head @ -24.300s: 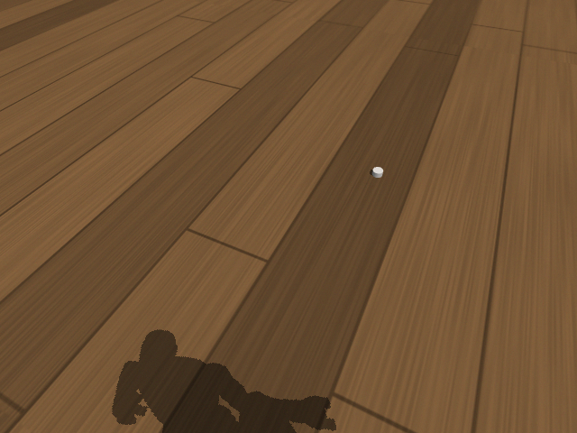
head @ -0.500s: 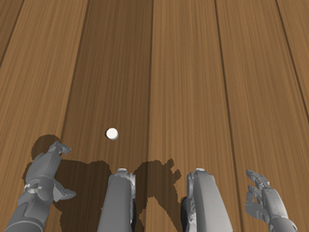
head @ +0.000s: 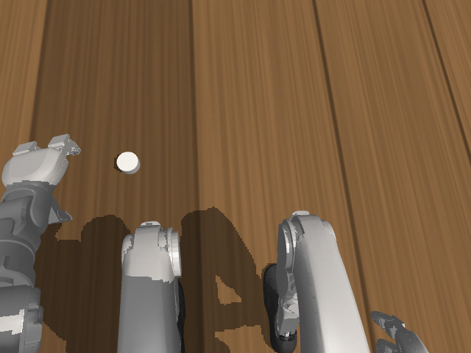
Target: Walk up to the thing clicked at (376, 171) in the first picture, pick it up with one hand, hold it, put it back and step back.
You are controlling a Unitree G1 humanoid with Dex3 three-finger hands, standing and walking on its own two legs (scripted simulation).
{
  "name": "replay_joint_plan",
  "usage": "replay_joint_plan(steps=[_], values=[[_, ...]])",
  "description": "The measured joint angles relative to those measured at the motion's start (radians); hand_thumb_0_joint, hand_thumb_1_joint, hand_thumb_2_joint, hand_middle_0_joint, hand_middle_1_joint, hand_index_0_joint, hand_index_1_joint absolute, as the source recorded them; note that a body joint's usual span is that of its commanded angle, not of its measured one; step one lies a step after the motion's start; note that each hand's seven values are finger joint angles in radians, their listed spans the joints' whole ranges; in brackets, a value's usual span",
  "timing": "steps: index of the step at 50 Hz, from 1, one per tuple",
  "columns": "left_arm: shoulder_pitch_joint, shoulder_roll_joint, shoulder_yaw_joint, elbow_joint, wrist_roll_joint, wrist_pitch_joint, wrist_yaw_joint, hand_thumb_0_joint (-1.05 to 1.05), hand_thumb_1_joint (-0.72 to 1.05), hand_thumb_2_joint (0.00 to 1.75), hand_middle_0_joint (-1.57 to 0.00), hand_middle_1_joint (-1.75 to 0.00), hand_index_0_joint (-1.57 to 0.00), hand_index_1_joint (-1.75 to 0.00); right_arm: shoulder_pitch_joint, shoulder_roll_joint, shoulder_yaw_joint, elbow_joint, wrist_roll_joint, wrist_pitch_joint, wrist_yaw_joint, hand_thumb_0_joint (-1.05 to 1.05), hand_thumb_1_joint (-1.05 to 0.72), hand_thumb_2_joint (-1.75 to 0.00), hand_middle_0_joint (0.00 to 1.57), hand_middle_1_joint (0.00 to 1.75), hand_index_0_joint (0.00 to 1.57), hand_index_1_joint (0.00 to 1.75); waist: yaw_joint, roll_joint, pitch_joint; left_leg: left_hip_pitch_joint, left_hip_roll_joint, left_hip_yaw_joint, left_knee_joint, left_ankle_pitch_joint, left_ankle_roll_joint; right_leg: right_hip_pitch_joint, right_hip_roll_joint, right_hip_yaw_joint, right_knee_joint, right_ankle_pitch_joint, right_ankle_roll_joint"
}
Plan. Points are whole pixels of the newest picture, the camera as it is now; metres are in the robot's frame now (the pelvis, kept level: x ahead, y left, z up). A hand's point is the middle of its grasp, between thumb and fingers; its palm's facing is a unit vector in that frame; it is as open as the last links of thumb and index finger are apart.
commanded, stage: rise first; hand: left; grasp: from above
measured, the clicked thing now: (128, 163) +0.52 +0.25 -0.37
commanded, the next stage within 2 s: approach in 1.04 s
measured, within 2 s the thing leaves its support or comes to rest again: neither
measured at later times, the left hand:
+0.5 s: hand (74, 173) +0.44 +0.32 -0.21, palm faces -0.45 -0.05 -0.89, open 13.2 cm
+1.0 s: hand (85, 168) +0.46 +0.31 -0.24, palm faces -0.45 -0.06 -0.89, open 13.7 cm
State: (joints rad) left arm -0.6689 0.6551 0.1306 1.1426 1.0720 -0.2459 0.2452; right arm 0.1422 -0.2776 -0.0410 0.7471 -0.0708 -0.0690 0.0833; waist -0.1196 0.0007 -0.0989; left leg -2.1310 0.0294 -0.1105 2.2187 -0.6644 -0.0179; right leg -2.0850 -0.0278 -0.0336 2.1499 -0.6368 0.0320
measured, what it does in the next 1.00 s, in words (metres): lowers itself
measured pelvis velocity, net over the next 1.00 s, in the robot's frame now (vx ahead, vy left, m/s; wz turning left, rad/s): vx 0.02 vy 0.00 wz -0.04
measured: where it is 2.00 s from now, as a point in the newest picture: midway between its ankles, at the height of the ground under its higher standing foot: (227, 331)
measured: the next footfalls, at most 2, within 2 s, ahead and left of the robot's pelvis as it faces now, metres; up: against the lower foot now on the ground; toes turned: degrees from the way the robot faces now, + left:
none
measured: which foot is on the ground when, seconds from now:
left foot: down 0.00-1.00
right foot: down 0.00-1.00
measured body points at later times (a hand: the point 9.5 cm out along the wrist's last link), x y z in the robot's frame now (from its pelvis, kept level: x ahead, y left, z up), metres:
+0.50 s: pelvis +0.01 +0.01 -0.05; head +0.24 +0.07 +0.33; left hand +0.46 +0.32 -0.16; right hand +0.07 -0.27 -0.16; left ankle +0.09 +0.13 -0.35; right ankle +0.11 -0.13 -0.35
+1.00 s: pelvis +0.02 +0.00 -0.06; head +0.27 +0.07 +0.31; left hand +0.48 +0.31 -0.19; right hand +0.06 -0.28 -0.17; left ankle +0.09 +0.13 -0.35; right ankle +0.11 -0.13 -0.35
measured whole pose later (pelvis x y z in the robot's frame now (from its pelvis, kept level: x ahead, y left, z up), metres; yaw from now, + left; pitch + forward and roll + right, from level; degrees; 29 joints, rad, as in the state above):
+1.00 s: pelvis +0.02 +0.00 -0.06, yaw -2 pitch +34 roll -8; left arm -0.90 0.79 0.16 1.43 1.29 -0.27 0.43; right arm 0.12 -0.28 0.03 0.77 -0.18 -0.04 0.14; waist -0.22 -0.03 -0.03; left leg -2.32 0.02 -0.15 2.43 -0.72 -0.02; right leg -2.26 -0.02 -0.05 2.34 -0.68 0.05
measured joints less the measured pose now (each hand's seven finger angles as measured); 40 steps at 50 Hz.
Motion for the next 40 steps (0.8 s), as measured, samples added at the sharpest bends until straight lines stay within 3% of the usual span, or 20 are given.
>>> replay_joint_plan(steps=[10,20,29,40], values=[[-0.103,0.056,-0.006,0.126,0.129,-0.027,0.068,0.0,-0.35,0.88,-0.24,-0.83,-0.24,-0.83,0.002,-0.001,0.024,0.017,-0.034,0.026,0.022,0.0,-0.9,-0.9,0.2,0.3,0.2,0.3,-0.043,-0.015,0.017,-0.082,-0.008,-0.012,0.084,0.002,0.008,-0.068,0.001,-0.003,0.071,0.001,0.008],[-0.17,0.087,-0.009,0.194,0.211,-0.047,0.118,0.0,-0.33,0.86,-0.26,-0.8,-0.26,-0.8,-0.017,0.014,0.039,0.032,-0.071,0.033,0.037,0.0,-0.91,-0.9,0.2,0.3,0.2,0.3,-0.059,-0.021,0.033,-0.138,-0.012,-0.019,0.145,-0.014,0.013,-0.117,0.004,-0.002,0.124,-0.013,0.019],[-0.207,0.1,0.003,0.251,0.228,-0.04,0.159,0.0,-0.36,0.87,-0.24,-0.83,-0.24,-0.83,-0.03,0.022,0.053,0.031,-0.089,0.03,0.048,0.0,-0.91,-0.9,0.2,0.3,0.2,0.3,-0.075,-0.026,0.038,-0.165,-0.012,-0.022,0.178,-0.032,0.012,-0.144,0.007,-0.001,0.155,-0.029,0.022],[-0.221,0.113,0.018,0.269,0.219,-0.024,0.174,0.0,-0.41,0.91,-0.19,-0.89,-0.19,-0.89,-0.026,0.009,0.064,0.02,-0.098,0.026,0.057,0.0,-0.91,-0.9,0.2,0.3,0.2,0.3,-0.094,-0.026,0.057,-0.18,-0.013,-0.03,0.198,-0.046,0.006,-0.162,0.009,-0.004,0.175,-0.04,0.022]])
